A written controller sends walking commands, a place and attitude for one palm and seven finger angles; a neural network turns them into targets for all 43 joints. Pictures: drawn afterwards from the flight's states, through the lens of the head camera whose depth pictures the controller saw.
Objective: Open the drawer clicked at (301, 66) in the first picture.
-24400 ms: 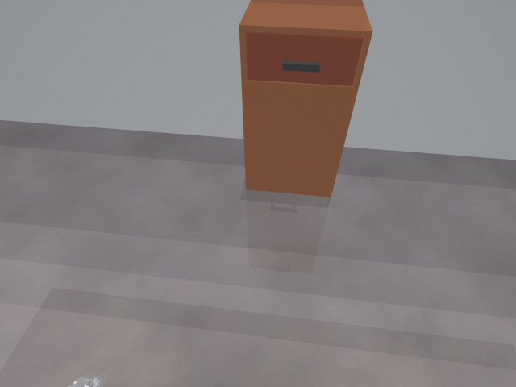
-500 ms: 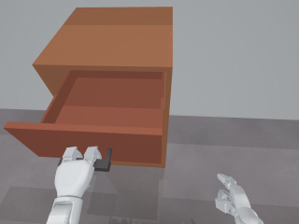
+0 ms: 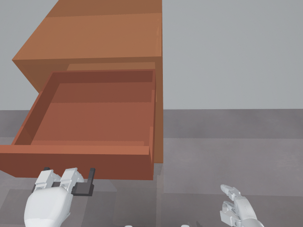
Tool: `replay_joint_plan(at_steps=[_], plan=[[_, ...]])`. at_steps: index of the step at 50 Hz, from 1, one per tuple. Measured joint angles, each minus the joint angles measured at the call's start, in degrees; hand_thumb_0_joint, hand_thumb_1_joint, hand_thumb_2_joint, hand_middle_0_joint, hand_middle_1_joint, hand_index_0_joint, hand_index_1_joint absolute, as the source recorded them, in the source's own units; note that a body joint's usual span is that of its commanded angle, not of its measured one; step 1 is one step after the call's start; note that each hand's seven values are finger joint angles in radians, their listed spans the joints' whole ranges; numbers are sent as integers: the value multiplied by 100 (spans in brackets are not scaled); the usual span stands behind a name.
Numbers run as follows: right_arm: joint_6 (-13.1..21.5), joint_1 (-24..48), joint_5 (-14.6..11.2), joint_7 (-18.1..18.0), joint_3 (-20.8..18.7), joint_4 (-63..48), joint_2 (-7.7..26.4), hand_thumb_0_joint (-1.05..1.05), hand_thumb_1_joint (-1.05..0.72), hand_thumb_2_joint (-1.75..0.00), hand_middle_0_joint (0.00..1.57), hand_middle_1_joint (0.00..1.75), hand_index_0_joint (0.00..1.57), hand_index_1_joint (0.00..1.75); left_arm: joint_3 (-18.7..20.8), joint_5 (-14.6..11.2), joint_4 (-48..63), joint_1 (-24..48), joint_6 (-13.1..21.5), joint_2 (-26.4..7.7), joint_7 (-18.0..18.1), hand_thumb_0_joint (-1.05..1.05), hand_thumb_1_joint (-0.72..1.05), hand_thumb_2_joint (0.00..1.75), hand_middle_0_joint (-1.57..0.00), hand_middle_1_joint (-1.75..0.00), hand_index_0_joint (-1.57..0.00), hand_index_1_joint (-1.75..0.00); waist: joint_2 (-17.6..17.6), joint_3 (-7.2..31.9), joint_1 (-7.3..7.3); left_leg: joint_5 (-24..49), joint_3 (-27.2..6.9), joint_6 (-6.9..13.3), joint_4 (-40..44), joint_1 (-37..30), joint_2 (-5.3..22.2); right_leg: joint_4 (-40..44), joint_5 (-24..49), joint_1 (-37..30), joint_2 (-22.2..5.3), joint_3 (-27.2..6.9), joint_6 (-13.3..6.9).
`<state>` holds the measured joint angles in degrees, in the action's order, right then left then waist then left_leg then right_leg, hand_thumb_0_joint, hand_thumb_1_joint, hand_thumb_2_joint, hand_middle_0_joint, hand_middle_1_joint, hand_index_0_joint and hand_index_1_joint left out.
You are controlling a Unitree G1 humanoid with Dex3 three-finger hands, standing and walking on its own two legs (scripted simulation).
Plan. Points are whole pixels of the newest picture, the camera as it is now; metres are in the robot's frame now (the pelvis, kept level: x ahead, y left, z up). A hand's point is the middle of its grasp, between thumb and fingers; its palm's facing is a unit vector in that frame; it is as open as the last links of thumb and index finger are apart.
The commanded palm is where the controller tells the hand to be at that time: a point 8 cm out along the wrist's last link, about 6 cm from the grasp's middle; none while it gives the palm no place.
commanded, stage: pull the drawer open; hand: left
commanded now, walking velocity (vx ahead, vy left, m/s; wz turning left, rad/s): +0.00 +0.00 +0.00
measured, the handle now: (66, 179) +0.23 +0.23 +0.02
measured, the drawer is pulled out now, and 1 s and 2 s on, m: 0.30 0.30 0.30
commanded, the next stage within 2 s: open the thumb to release the handle in 0.12 s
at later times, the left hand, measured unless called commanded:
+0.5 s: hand (62, 204) +0.18 +0.23 +0.00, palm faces +0.01 -0.07 -1.00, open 7.6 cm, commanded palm +0.15 +0.24 +0.05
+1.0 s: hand (61, 204) +0.18 +0.23 +0.00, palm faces +0.00 -0.08 -1.00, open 13.8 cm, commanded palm +0.16 +0.23 +0.05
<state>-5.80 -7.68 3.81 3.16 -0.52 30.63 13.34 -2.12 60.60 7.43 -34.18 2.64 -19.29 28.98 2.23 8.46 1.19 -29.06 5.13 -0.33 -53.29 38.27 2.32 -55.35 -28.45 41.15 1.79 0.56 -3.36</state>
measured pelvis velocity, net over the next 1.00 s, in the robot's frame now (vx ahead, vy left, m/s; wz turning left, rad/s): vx -0.02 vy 0.00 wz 0.05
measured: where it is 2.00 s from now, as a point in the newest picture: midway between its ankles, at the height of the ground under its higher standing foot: outside the picture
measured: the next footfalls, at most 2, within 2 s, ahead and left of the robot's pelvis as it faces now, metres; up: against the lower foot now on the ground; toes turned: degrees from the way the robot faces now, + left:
none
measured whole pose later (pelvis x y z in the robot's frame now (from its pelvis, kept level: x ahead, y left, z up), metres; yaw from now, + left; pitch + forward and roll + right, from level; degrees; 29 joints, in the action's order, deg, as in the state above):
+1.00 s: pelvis -0.02 +0.00 +0.01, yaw +3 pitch +12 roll +1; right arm -5.5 -7.7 3.2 -0.5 -1.2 32.9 13.7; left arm -4.3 61.9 -1.5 -22.0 0.7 -18.2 27.7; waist 3.2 7.3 2.8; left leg -26.2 2.1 -0.3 -51.9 37.7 1.0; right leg -53.2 -26.3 39.0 0.6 3.1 -3.4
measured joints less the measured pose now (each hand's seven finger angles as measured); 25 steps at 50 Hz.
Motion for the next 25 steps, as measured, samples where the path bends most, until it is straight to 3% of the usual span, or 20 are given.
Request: replay_joint_plan(at_steps=[12,17,25], plan=[[16,-53,10,-62,-94,7,97,1,-91,-90,20,30,20,30,34,-19,10,-15,-9,-63,69,2,66,76,-26,-129,-37,-132,27,22,-41,-15,-35,-13,-84,141,-19,-106,-32,146,-7,6,-14],[6,5,0,-197,-127,94,92,1,-91,-90,20,30,20,30,-40,95,-279,345,14,-82,215,0,64,78,-31,-130,-38,-133,64,-8,56,-6,-125,-15,-140,184,-61,-145,-50,142,-53,90,-17],[-15,126,-96,-348,-7,156,-10,1,-91,-90,20,30,20,30,-156,28,-536,743,-210,38,34,0,40,69,-34,-127,-38,-130,84,-72,118,140,-201,-26,80,-54,-92,79,65,-131,-78,161,-24]])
